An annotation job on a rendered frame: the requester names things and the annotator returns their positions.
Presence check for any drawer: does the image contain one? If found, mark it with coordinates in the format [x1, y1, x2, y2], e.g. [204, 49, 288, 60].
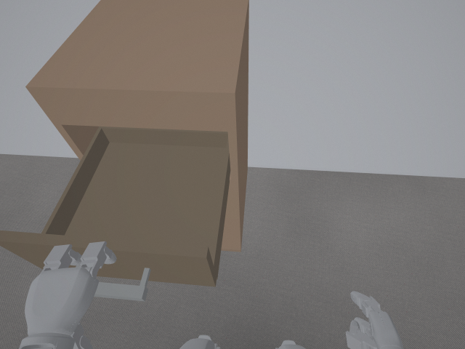
[0, 127, 230, 287]

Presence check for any handle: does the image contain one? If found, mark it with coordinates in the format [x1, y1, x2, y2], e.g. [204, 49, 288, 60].
[76, 265, 151, 302]

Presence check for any robot left hand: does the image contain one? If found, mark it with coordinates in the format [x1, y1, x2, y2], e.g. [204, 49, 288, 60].
[25, 241, 116, 349]

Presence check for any robot left forearm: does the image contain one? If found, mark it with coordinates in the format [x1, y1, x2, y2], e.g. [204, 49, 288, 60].
[19, 333, 75, 349]

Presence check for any robot right shin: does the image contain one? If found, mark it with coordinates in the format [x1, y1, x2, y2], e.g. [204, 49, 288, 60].
[281, 340, 296, 346]

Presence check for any cabinet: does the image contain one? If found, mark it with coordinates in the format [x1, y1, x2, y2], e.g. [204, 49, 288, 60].
[26, 0, 249, 252]

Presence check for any robot right hand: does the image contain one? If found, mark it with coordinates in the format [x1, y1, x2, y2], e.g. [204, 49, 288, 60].
[346, 291, 404, 349]

